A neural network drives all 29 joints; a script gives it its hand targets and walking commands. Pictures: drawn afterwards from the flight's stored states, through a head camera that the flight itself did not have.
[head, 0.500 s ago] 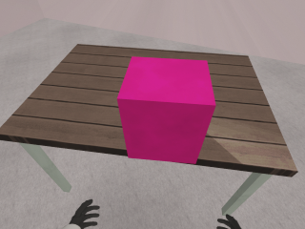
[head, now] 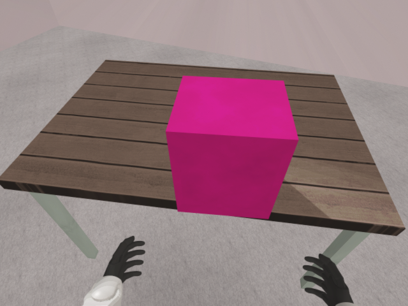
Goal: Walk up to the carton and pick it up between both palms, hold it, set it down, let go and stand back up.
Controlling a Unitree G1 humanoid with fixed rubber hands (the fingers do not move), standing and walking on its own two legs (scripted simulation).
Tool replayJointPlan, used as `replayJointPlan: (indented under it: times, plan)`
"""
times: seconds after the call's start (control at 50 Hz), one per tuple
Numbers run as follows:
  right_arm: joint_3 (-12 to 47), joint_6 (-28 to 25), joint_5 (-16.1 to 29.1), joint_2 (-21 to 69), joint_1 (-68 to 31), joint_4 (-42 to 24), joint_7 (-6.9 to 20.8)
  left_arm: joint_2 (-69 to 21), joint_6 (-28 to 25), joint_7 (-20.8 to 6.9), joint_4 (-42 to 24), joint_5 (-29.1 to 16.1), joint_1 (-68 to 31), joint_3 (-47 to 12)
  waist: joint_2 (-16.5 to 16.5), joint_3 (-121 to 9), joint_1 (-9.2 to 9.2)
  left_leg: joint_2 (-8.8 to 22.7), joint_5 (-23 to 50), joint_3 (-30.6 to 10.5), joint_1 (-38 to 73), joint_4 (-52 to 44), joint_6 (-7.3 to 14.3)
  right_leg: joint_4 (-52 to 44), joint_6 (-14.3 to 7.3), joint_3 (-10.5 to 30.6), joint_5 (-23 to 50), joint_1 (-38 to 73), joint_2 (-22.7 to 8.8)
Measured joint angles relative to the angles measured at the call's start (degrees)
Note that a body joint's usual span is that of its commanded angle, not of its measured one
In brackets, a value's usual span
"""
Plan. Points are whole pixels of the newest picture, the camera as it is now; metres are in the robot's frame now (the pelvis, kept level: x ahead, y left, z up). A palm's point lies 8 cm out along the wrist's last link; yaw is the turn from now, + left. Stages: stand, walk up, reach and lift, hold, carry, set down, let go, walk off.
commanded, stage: reach and lift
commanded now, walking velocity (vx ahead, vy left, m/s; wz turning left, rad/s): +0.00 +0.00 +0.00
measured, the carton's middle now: (227, 150) +0.48 -0.02 +0.03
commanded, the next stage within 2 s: none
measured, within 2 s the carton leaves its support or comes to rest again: neither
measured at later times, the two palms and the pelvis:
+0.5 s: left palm (116, 252) +0.24 +0.20 -0.03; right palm (329, 261) +0.24 -0.22 -0.03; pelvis +0.05 +0.00 +0.00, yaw +1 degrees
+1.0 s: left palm (117, 226) +0.28 +0.21 +0.00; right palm (330, 234) +0.29 -0.23 +0.00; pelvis +0.05 +0.00 +0.00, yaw +1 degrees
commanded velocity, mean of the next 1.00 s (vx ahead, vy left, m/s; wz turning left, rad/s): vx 0.00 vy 0.00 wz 0.00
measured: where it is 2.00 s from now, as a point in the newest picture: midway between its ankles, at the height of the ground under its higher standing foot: outside the picture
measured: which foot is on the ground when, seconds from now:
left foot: down 0.00-1.00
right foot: down 0.00-1.00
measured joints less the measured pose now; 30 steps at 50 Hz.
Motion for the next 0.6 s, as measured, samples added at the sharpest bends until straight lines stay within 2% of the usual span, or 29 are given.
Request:
replayJointPlan:
  times: [0.14,0.32,0.44,0.6]
  plan:
    - [0.71,-7.05,1.81,-1.97,0.11,2.63,0.81,1.03,-10.02,-0.44,4.82,-2.27,0.13,-1.25,0.84,-0.62,-0.07,0.05,-0.99,-0.36,0.18,-0.20,0.05,-1.53,0.04,-0.28,-0.39,0.89,0.06]
    - [2.86,-15.75,5.02,-2.23,0.26,5.98,0.31,2.44,-20.83,-1.61,6.74,-4.21,3.05,-2.97,1.21,-1.89,-0.18,0.37,-2.61,-1.15,1.03,-0.25,-0.20,-3.81,-0.20,-0.87,-0.99,2.94,0.43]
    - [3.89,-20.24,6.36,-2.07,-0.61,7.83,-0.52,2.52,-25.31,-2.19,6.54,-4.21,3.92,-2.95,0.98,-2.36,-0.23,0.40,-3.56,-1.50,1.86,-0.15,-0.35,-4.22,-0.35,-1.07,-1.74,4.08,0.52]
    - [4.93,-24.85,8.09,-2.42,-2.54,9.20,-1.45,2.46,-28.37,-2.72,5.60,-3.77,3.24,-1.90,0.42,-2.20,-0.38,0.40,-4.35,-1.73,2.90,0.03,-0.55,-4.00,-0.52,-1.08,-2.57,5.11,0.60]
